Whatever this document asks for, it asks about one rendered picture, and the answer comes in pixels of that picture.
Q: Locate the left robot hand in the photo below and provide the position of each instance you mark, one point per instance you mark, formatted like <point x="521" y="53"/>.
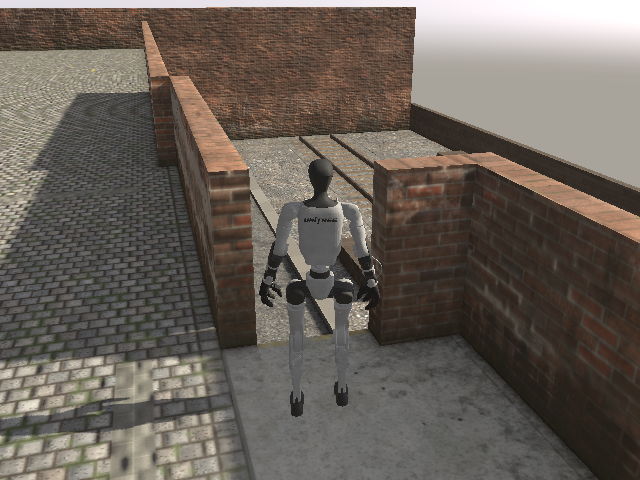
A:
<point x="264" y="292"/>

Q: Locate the robot right upper arm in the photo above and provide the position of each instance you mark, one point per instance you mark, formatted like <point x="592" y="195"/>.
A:
<point x="352" y="213"/>

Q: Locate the robot right forearm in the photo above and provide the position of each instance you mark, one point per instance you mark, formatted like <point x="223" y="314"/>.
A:
<point x="367" y="268"/>

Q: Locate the robot head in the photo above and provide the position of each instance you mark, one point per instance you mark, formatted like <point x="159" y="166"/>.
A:
<point x="320" y="174"/>

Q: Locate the left robot foot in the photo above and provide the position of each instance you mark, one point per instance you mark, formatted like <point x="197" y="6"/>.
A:
<point x="297" y="407"/>

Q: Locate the robot left forearm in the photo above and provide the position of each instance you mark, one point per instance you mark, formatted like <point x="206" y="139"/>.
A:
<point x="272" y="266"/>

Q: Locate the robot left upper arm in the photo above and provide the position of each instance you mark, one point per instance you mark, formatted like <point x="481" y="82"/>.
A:
<point x="288" y="212"/>

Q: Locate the right robot hand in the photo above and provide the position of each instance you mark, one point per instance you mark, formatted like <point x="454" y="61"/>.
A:
<point x="372" y="293"/>

